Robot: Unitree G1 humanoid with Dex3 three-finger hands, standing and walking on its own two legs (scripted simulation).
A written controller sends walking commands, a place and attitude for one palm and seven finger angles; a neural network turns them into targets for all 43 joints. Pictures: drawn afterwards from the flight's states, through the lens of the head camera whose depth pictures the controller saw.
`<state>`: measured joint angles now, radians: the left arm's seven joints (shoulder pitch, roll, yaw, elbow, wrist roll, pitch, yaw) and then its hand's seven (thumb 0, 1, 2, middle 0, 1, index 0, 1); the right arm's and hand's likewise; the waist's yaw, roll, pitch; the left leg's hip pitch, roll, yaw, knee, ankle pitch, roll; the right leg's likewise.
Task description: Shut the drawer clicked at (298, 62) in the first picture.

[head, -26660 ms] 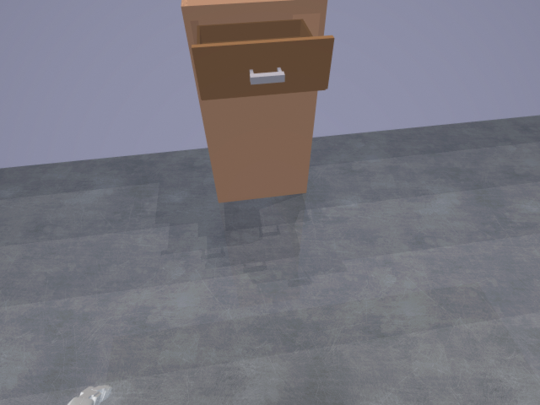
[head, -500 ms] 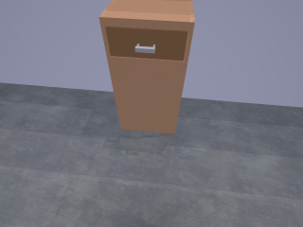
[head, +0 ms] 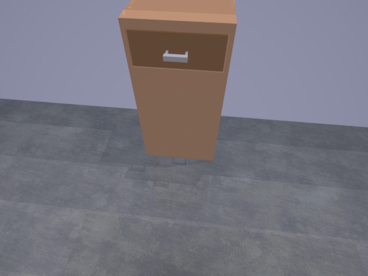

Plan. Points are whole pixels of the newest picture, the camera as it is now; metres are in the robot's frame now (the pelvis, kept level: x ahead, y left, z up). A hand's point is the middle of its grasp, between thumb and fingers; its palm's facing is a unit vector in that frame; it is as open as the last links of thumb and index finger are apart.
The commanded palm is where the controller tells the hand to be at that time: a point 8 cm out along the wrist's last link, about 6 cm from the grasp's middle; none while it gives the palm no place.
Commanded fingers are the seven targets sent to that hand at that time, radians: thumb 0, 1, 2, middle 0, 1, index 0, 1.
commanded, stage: look to check the result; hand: left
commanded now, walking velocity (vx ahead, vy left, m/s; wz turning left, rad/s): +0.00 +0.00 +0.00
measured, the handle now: (176, 55) +0.92 +0.08 +0.00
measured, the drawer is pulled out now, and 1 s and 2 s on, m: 0.00 0.00 0.00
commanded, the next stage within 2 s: stand and wait in 0.26 s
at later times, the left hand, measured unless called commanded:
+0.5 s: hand out of the picture +0.07 +0.21 -0.16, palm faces +0.01 -0.96 -0.28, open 7.4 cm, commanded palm none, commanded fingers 0.00 0.90 0.90 -0.20 -0.30 -0.20 -0.30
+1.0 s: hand out of the picture +0.09 +0.22 -0.16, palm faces +0.00 -0.95 -0.31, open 7.4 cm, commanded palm none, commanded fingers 0.00 0.90 0.90 -0.20 -0.30 -0.20 -0.30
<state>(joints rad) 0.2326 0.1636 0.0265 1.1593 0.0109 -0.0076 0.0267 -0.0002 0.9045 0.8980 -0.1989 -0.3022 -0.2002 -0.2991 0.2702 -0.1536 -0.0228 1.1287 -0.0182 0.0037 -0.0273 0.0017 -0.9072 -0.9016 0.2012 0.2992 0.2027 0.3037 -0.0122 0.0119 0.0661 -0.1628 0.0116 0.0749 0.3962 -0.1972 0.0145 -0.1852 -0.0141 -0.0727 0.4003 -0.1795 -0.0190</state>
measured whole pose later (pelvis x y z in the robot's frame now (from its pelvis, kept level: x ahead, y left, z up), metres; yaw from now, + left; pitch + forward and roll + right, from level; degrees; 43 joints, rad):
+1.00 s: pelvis +0.03 -0.01 +0.01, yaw +0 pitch -1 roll +0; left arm 0.12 0.28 0.02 1.15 0.01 -0.02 0.01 0.00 0.90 0.90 -0.20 -0.30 -0.20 -0.30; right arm 0.14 -0.29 -0.02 1.13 -0.02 0.00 -0.01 0.00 -0.91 -0.90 0.20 0.30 0.20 0.30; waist -0.01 0.02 0.06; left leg -0.09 0.03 0.07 0.30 -0.18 -0.01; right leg -0.11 0.01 -0.08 0.31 -0.17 -0.03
